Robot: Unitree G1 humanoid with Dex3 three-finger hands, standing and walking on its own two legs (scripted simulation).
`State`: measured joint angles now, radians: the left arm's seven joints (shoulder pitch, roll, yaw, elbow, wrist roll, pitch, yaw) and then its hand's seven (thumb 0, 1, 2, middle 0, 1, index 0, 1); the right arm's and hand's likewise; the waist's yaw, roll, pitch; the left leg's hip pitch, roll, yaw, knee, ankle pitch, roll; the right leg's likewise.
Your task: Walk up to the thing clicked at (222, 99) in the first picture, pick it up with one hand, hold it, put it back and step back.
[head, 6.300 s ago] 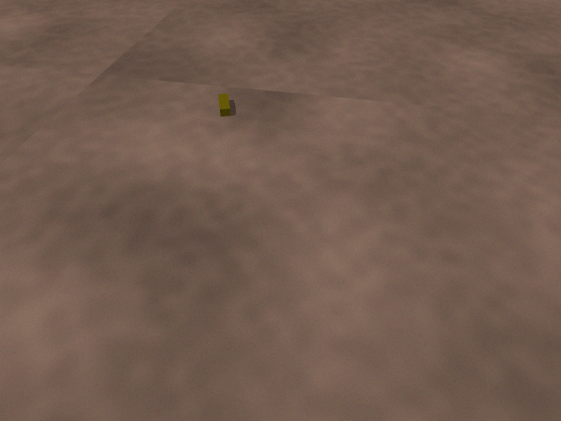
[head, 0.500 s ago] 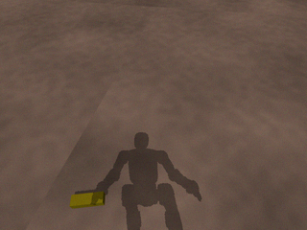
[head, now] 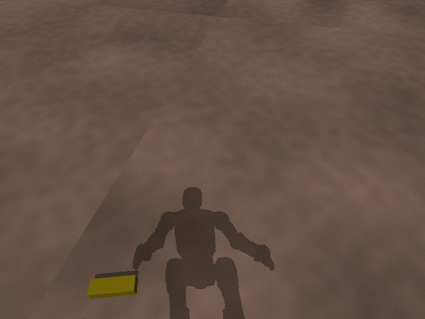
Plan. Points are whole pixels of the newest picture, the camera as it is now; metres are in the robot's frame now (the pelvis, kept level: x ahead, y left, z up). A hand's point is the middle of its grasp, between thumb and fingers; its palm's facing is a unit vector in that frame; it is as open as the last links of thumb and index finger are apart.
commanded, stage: walk up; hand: left
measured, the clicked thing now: (113, 286) +0.41 +0.45 -0.76
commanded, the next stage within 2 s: stand in 0.78 s
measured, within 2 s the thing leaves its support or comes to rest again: neither
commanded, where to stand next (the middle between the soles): +0.07 +0.01 m, yaw +3 degrees
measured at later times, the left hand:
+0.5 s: hand out of the picture +0.09 +0.26 -0.16, palm faces +0.00 -0.94 -0.34, open 7.3 cm
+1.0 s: hand out of the picture +0.08 +0.26 -0.16, palm faces +0.00 -0.94 -0.33, open 7.3 cm
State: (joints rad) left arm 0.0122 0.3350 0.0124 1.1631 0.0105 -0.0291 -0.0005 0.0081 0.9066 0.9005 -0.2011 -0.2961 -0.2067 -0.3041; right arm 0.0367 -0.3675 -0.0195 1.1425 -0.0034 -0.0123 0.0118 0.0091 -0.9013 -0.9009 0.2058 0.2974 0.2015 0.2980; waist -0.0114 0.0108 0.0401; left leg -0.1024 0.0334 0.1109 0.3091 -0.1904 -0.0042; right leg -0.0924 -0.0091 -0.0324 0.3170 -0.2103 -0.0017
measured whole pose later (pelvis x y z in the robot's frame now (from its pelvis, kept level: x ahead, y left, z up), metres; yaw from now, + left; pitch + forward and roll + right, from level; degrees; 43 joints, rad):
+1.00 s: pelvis +0.00 +0.01 +0.00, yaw +1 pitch -2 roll +0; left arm 0.07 0.34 0.01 1.15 0.01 -0.01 0.00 0.01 0.91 0.90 -0.20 -0.30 -0.21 -0.30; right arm 0.07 -0.34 -0.01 1.15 -0.01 -0.02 0.00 0.01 -0.90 -0.90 0.21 0.30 0.20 0.30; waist -0.01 -0.01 0.05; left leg -0.07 0.01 0.10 0.27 -0.17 0.01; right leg -0.06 -0.03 -0.04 0.28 -0.20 0.02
